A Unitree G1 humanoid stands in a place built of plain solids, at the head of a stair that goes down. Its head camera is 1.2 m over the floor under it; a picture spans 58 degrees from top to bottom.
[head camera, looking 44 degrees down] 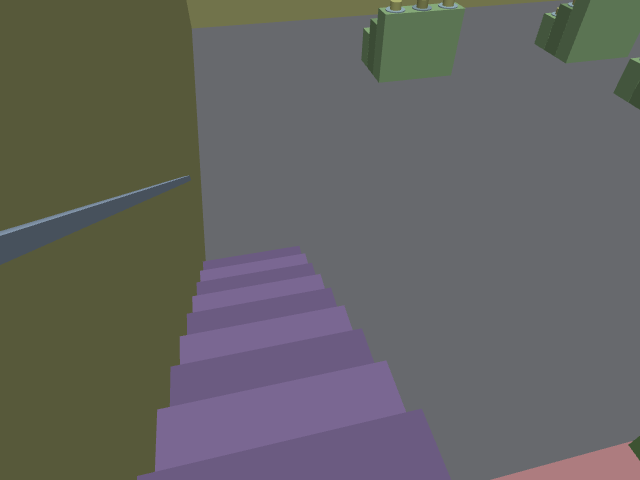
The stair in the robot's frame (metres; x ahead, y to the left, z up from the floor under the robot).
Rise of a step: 0.19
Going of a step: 0.30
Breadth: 0.91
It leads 13 degrees to the left of straight ahead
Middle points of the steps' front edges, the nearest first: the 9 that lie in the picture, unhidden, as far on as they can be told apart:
0.55 0.10 -0.20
0.84 0.17 -0.39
1.12 0.24 -0.59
1.41 0.30 -0.78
1.70 0.37 -0.97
1.99 0.44 -1.16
2.28 0.51 -1.35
2.56 0.57 -1.54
2.85 0.64 -1.73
